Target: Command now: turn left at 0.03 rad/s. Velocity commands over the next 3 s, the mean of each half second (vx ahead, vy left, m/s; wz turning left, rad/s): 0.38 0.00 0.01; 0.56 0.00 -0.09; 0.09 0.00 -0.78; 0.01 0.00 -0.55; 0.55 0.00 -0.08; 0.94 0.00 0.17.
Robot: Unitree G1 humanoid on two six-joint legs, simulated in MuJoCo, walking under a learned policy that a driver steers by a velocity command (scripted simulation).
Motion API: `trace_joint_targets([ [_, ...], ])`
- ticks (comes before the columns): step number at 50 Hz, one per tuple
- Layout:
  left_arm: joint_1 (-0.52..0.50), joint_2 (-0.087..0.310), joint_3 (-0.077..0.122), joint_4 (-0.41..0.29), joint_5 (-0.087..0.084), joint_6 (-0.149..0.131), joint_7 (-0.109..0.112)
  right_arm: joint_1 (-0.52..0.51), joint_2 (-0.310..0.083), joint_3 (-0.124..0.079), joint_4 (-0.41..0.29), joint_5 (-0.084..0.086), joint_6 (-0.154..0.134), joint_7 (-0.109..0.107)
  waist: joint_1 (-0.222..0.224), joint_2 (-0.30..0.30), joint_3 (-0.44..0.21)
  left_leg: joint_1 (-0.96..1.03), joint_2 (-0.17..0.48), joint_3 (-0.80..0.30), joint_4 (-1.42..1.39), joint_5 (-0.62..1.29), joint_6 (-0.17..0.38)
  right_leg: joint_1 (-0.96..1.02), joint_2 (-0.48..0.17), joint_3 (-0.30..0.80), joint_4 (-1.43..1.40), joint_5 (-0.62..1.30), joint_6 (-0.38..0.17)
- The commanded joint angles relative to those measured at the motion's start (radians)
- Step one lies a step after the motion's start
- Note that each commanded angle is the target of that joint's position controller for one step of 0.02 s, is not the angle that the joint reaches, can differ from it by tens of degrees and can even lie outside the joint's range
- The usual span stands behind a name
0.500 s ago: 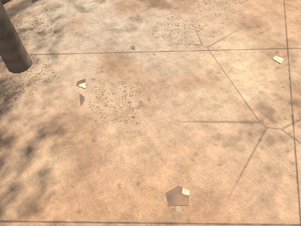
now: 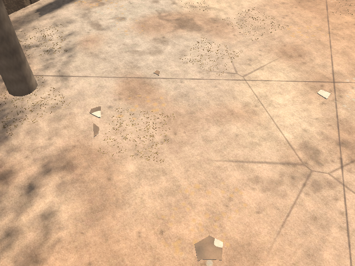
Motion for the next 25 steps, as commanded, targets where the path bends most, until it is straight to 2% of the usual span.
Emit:
trace_joint_targets([
  [1, -0.008, 0.106, 0.022, -0.023, -0.003, -0.009, 0.007, 0.009, -0.116, -0.034, -0.045, 0.002, -0.013, -0.003, -0.003, 0.010, -0.037, -0.055, 0.086, -0.084, -0.114, 0.265, 0.020, 0.070, -0.011, 0.006, -0.024, 0.200, -0.015],
  [6, -0.003, 0.109, 0.023, 0.021, -0.005, -0.004, 0.013, 0.024, -0.113, -0.035, -0.011, 0.004, -0.013, -0.006, -0.003, 0.009, -0.034, -0.052, 0.075, -0.069, -0.112, 0.277, 0.016, 0.077, -0.010, 0.005, -0.024, 0.207, -0.018],
  [7, 0.023, 0.099, 0.022, 0.039, -0.008, -0.002, 0.014, 0.060, -0.128, -0.042, 0.009, 0.008, -0.008, -0.010, -0.009, 0.035, -0.073, -0.028, 0.067, -0.071, -0.140, 0.059, 0.031, 0.072, 0.031, -0.046, 0.012, 0.028, -0.021],
  [8, 0.013, 0.101, 0.025, 0.040, -0.020, -0.004, 0.011, 0.087, -0.174, -0.059, 0.015, 0.020, -0.001, -0.012, -0.033, 0.088, -0.038, -0.023, 0.098, -0.145, -0.198, -0.306, 0.076, -0.027, 0.079, -0.104, 0.105, -0.190, -0.029],
  [9, -0.059, 0.104, 0.025, 0.006, -0.028, -0.017, 0.005, 0.125, -0.214, -0.070, 0.016, 0.027, -0.002, -0.013, -0.069, 0.160, 0.041, -0.024, 0.205, -0.312, -0.306, -0.577, 0.142, -0.190, 0.084, -0.123, 0.206, -0.267, -0.041],
  [10, -0.145, 0.099, 0.020, -0.045, -0.044, -0.038, -0.003, 0.140, -0.252, -0.080, 0.019, 0.035, -0.015, -0.016, -0.093, 0.222, 0.133, -0.054, 0.328, -0.500, -0.412, -0.672, 0.215, -0.312, 0.035, -0.074, 0.321, -0.253, -0.069],
  [11, -0.190, 0.111, 0.024, -0.075, -0.058, -0.062, -0.012, 0.135, -0.240, -0.075, 0.021, 0.032, -0.037, -0.019, -0.092, 0.209, 0.191, -0.029, 0.390, -0.585, -0.449, -0.595, 0.253, -0.433, -0.019, -0.012, 0.405, -0.262, -0.099],
  [12, -0.181, 0.109, 0.025, -0.079, -0.060, -0.084, -0.022, 0.114, -0.208, -0.067, 0.016, 0.030, -0.057, -0.019, -0.074, 0.173, 0.193, 0.053, 0.400, -0.569, -0.435, -0.477, 0.252, -0.522, -0.059, 0.015, 0.423, -0.231, -0.122],
  [13, -0.153, 0.100, 0.022, -0.073, -0.057, -0.103, -0.034, 0.098, -0.194, -0.064, 0.011, 0.034, -0.067, -0.017, -0.062, 0.146, 0.153, 0.116, 0.387, -0.508, -0.410, -0.370, 0.229, -0.538, -0.082, 0.017, 0.381, -0.202, -0.138],
  [14, -0.132, 0.096, 0.019, -0.065, -0.053, -0.115, -0.045, 0.085, -0.196, -0.066, 0.006, 0.040, -0.068, -0.013, -0.057, 0.122, 0.108, 0.134, 0.353, -0.417, -0.392, -0.275, 0.198, -0.482, -0.085, 0.000, 0.296, -0.174, -0.142],
  [15, -0.113, 0.090, 0.016, -0.054, -0.047, -0.122, -0.053, 0.074, -0.207, -0.069, 0.000, 0.044, -0.067, -0.009, -0.050, 0.121, 0.061, 0.104, 0.303, -0.325, -0.374, -0.202, 0.172, -0.369, -0.061, -0.037, 0.222, -0.139, -0.136],
  [17, -0.028, 0.079, 0.013, -0.016, -0.038, -0.123, -0.064, 0.039, -0.227, -0.073, -0.014, 0.051, -0.060, -0.002, -0.002, 0.135, 0.014, -0.062, 0.231, -0.194, -0.339, -0.168, 0.155, -0.087, 0.007, -0.128, 0.119, -0.026, -0.102],
  [18, 0.063, 0.072, 0.019, -0.007, 0.042, -0.074, -0.080, 0.040, -0.254, -0.088, 0.027, -0.025, -0.052, 0.016, 0.052, 0.105, -0.011, -0.165, 0.176, -0.123, -0.286, -0.258, 0.155, 0.100, 0.080, -0.234, 0.039, -0.013, -0.093],
  [19, 0.179, 0.102, 0.036, 0.032, 0.049, -0.054, -0.073, 0.039, -0.224, -0.083, 0.027, -0.033, -0.055, 0.022, 0.101, 0.036, -0.013, -0.306, 0.146, -0.097, -0.171, -0.246, 0.149, 0.291, 0.113, -0.258, 0.052, -0.031, -0.085],
  [20, 0.379, 0.150, 0.055, 0.077, 0.045, -0.057, -0.061, -0.011, -0.174, -0.067, 0.019, -0.039, -0.063, 0.025, 0.213, -0.093, -0.054, -0.465, 0.073, -0.018, 0.155, -0.137, 0.128, 0.494, 0.024, -0.121, 0.007, -0.149, -0.104],
  [21, 0.530, 0.274, 0.069, 0.085, 0.065, -0.071, -0.049, -0.105, -0.028, -0.028, -0.058, -0.030, -0.079, 0.019, 0.259, -0.375, -0.104, -0.654, -0.043, 0.016, 0.605, -0.271, 0.091, 0.508, -0.289, 0.408, -0.230, -0.618, -0.172],
  [22, 0.373, 0.236, 0.051, 0.054, 0.057, -0.067, -0.047, -0.073, -0.042, -0.027, -0.086, -0.011, -0.082, 0.020, 0.148, -0.249, -0.035, -0.788, -0.063, -0.133, 0.755, -0.159, 0.104, 0.367, -0.363, 0.791, -0.418, -0.819, -0.249],
  [23, 0.230, 0.230, 0.053, 0.009, 0.042, -0.067, -0.046, -0.067, -0.093, -0.034, -0.083, -0.006, -0.079, 0.026, 0.063, -0.119, 0.055, -0.840, 0.048, -0.120, 0.795, -0.015, 0.106, 0.289, -0.389, 0.700, -0.389, -0.764, -0.265],
  [24, 0.165, 0.183, 0.046, -0.011, 0.031, -0.076, -0.050, -0.048, -0.137, -0.041, -0.058, -0.021, -0.078, 0.038, 0.028, -0.033, 0.038, -0.763, 0.109, -0.078, 0.740, 0.078, 0.088, 0.226, -0.323, 0.542, -0.352, -0.612, -0.242],
  [25, 0.141, 0.157, 0.036, -0.017, 0.025, -0.082, -0.051, -0.013, -0.143, -0.044, -0.033, -0.033, -0.071, 0.049, -0.004, -0.041, 0.014, -0.676, 0.141, -0.050, 0.681, 0.103, 0.064, 0.175, -0.255, 0.414, -0.361, -0.510, -0.221],
])
Next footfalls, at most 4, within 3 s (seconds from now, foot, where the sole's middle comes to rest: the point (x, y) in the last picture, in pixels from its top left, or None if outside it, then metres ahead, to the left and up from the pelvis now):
0.40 right None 0.13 -0.17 -0.77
0.86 left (183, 254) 0.56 0.02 -0.77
1.34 right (250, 265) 0.53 -0.23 -0.77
1.82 left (201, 228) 0.67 -0.05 -0.77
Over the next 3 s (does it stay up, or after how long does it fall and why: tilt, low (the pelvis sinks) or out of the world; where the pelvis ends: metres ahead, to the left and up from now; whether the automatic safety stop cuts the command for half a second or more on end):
stays up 0.98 -0.45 -0.02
